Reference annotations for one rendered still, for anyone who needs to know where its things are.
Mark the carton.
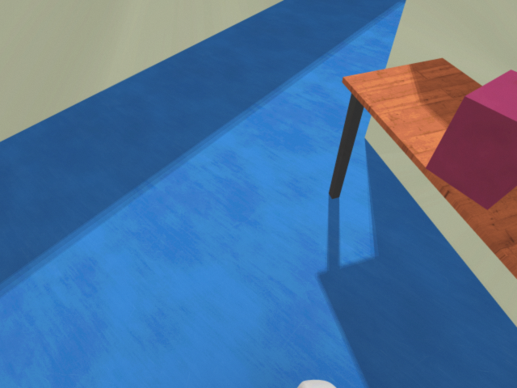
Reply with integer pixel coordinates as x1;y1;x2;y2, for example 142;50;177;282
426;70;517;210

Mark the table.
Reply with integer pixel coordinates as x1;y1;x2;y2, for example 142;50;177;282
329;58;517;279

